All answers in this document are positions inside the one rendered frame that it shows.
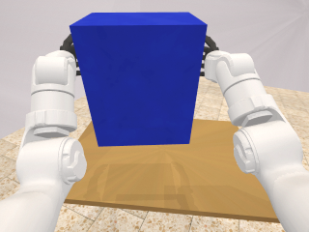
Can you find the robot left hand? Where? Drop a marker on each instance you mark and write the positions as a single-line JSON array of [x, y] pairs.
[[69, 47]]

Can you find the robot right forearm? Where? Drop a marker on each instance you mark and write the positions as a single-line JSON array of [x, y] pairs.
[[247, 100]]

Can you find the right robot upper arm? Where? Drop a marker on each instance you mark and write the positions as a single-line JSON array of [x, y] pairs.
[[272, 153]]

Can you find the table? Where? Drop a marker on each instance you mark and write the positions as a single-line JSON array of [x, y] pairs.
[[201, 178]]

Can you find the robot left forearm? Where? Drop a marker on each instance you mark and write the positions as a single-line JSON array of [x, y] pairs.
[[52, 99]]

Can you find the robot right hand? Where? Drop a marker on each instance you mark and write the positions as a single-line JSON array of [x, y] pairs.
[[212, 47]]

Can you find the carton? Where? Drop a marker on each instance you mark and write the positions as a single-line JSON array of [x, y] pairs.
[[140, 73]]

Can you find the left robot upper arm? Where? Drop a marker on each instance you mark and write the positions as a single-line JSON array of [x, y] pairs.
[[46, 170]]

